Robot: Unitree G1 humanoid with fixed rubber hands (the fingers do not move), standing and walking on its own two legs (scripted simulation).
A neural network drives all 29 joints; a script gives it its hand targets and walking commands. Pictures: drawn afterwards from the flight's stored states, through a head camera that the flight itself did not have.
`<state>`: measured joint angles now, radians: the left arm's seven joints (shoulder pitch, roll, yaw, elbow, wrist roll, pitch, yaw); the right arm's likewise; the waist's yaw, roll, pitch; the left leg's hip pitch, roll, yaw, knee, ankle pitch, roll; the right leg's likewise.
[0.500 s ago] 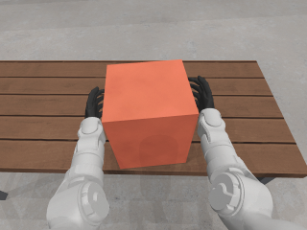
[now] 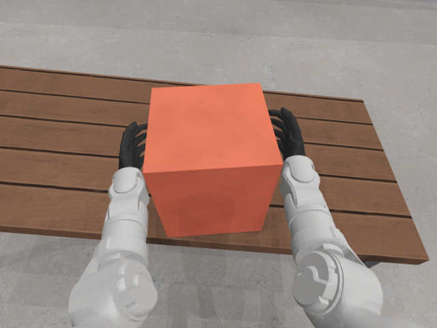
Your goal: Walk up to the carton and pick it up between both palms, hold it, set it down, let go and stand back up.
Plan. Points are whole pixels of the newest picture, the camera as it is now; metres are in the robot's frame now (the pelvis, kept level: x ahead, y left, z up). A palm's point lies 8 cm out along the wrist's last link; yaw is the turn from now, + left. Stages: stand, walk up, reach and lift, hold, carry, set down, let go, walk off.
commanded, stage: set down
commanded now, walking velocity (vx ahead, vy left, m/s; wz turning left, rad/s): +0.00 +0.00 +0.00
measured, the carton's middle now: (210, 165) +0.45 +0.04 +0.01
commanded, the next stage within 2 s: none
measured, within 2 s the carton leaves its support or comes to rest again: neither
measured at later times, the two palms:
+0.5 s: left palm (132, 169) +0.41 +0.19 +0.03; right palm (292, 157) +0.44 -0.11 +0.07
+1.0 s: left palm (130, 168) +0.42 +0.20 +0.03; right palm (310, 156) +0.45 -0.15 +0.07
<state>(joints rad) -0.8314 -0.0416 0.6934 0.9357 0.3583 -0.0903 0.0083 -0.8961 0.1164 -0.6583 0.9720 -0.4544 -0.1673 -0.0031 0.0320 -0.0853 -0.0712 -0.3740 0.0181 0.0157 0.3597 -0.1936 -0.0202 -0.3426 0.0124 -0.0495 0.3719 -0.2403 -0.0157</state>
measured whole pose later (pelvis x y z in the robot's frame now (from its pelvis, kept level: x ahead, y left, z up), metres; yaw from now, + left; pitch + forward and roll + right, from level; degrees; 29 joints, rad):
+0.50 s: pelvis +0.00 +0.00 +0.00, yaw +0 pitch +12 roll +0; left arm -0.88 0.03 0.65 1.12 0.35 -0.17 0.04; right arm -0.88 0.05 -0.54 1.02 -0.35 -0.16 -0.01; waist 0.03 -0.07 -0.05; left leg -0.39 0.02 0.02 0.36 -0.19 -0.01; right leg -0.35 0.01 -0.06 0.37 -0.23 -0.02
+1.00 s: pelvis -0.02 +0.01 -0.01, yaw +0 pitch +22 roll -1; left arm -0.96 0.14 0.29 1.36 0.03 -0.25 0.11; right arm -0.99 -0.21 -0.12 1.27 0.09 -0.26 -0.04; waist 0.03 0.01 -0.20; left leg -0.62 0.02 0.02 0.41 -0.17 0.00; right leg -0.57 0.01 -0.05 0.37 -0.18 -0.01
